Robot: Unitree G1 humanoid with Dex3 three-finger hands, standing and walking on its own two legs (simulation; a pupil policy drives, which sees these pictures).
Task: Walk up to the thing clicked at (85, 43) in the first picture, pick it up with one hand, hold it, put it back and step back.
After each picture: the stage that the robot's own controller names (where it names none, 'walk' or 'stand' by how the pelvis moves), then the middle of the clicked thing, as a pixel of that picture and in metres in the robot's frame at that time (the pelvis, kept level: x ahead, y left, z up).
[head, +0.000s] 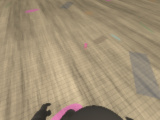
stand; (85, 45) +1.50 +0.12 -0.72
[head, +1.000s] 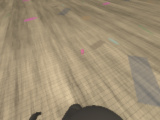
walk; (82, 51) +1.36 +0.29 -0.72
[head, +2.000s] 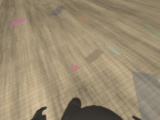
walk; (74, 68) +0.81 +0.33 -0.72
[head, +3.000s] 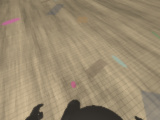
walk; (73, 84) +0.47 +0.26 -0.70
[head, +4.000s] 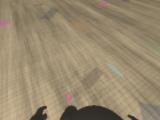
stand; (68, 97) +0.32 +0.23 -0.71
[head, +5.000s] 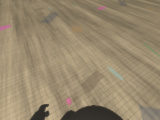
stand; (69, 101) +0.30 +0.22 -0.72
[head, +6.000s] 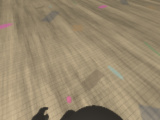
stand; (69, 99) +0.32 +0.22 -0.73
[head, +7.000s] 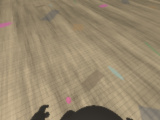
stand; (68, 100) +0.30 +0.22 -0.73
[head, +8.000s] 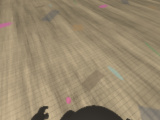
stand; (68, 100) +0.30 +0.22 -0.73
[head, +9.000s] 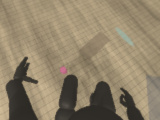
go down; (63, 70) +0.36 +0.25 -0.45
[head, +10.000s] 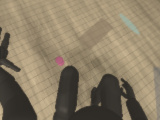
go down; (60, 61) +0.38 +0.28 -0.31
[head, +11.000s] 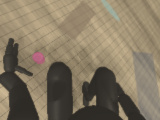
close in; (39, 58) +0.34 +0.31 -0.23
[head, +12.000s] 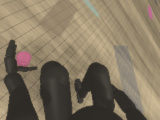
close; (23, 59) +0.34 +0.32 -0.21
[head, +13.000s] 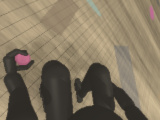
lift; (23, 59) +0.33 +0.32 -0.21
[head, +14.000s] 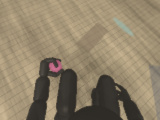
lift; (56, 67) +0.30 +0.24 -0.06
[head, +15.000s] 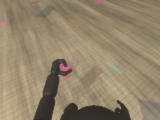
hold; (65, 70) +0.33 +0.17 +0.03
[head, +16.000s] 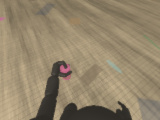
hold; (65, 72) +0.33 +0.17 +0.00
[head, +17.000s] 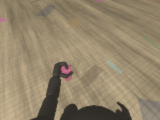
crouch; (67, 73) +0.33 +0.17 -0.01
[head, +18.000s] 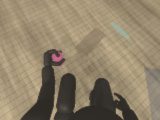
crouch; (58, 59) +0.39 +0.23 -0.09
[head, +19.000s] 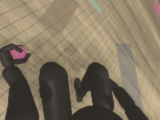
lower; (20, 55) +0.36 +0.33 -0.22
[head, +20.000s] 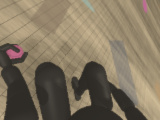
lower; (17, 55) +0.38 +0.32 -0.21
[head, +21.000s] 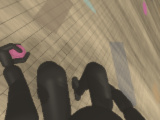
lower; (19, 54) +0.37 +0.32 -0.22
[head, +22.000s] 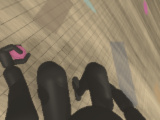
lower; (19, 55) +0.36 +0.32 -0.22
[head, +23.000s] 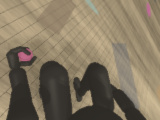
loosen; (26, 57) +0.35 +0.30 -0.22
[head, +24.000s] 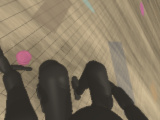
withdraw; (23, 58) +0.35 +0.29 -0.22
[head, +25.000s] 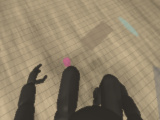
walk; (67, 62) +0.40 +0.24 -0.31
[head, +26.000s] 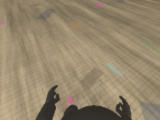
stand; (70, 100) +0.31 +0.18 -0.66
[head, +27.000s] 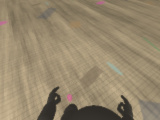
stand; (69, 97) +0.33 +0.21 -0.67
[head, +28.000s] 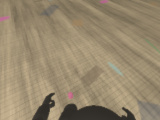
stand; (70, 95) +0.33 +0.19 -0.69
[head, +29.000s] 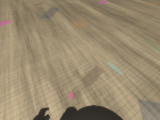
walk; (72, 95) +0.35 +0.19 -0.72
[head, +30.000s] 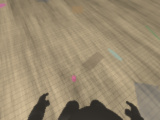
walk; (73, 78) +0.49 +0.18 -0.71
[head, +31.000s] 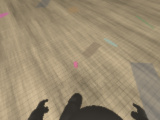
walk; (75, 64) +0.77 +0.27 -0.69
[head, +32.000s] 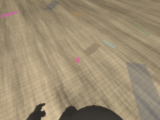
stand; (77, 60) +0.98 +0.23 -0.71
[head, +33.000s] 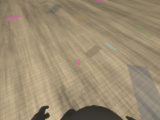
stand; (78, 62) +0.98 +0.22 -0.72
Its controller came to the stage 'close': yes
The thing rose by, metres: 0.70
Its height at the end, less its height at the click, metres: +0.00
